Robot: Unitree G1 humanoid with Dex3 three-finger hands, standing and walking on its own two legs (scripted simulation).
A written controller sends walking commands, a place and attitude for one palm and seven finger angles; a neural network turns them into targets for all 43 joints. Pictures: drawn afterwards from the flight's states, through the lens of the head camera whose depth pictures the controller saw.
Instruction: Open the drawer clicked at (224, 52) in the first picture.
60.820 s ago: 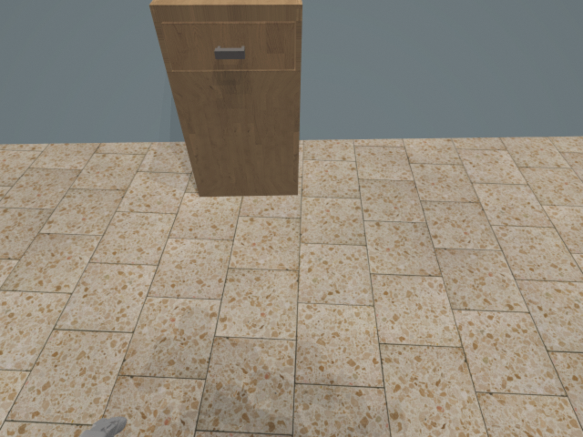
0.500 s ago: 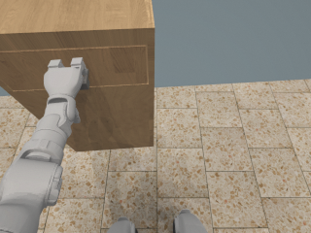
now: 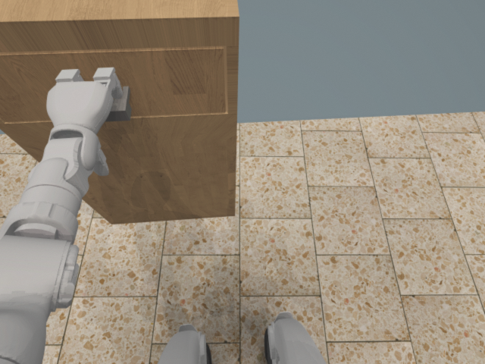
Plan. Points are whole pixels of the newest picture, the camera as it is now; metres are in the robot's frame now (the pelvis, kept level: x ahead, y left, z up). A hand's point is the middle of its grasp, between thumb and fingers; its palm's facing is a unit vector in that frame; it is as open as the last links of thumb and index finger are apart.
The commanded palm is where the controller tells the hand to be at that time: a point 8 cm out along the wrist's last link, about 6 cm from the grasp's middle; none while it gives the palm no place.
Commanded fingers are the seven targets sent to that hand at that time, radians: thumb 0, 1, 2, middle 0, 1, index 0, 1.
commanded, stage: lower the fingers behind the handle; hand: left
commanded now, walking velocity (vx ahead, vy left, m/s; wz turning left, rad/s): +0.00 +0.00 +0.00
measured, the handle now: (101, 101) +0.57 +0.23 +0.03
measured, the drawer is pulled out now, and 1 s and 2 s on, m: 0.00 0.00 0.00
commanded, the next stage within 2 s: lift the fingers back up to retry in 0.04 s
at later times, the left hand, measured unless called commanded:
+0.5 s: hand (93, 115) +0.52 +0.22 +0.05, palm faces -0.07 -0.01 -1.00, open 13.8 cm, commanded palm +0.50 +0.23 +0.12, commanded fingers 0.00 -0.50 0.30 -0.30 -1.20 -0.30 -1.20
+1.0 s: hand (77, 107) +0.51 +0.23 +0.08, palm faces -0.11 -0.01 -0.99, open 13.8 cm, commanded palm +0.49 +0.23 +0.15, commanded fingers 0.00 -0.50 0.30 -0.30 -1.20 -0.30 -1.20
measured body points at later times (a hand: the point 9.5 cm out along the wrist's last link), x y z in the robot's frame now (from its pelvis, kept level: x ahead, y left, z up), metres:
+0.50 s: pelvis +0.01 +0.01 +0.02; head +0.13 +0.00 +0.45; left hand +0.51 +0.22 +0.10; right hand +0.00 -0.27 -0.11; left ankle +0.01 +0.12 -0.67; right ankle +0.04 -0.13 -0.67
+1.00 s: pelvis +0.05 +0.00 +0.05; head +0.14 -0.01 +0.49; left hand +0.51 +0.23 +0.14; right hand +0.10 -0.27 -0.09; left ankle +0.01 +0.12 -0.67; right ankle +0.04 -0.13 -0.67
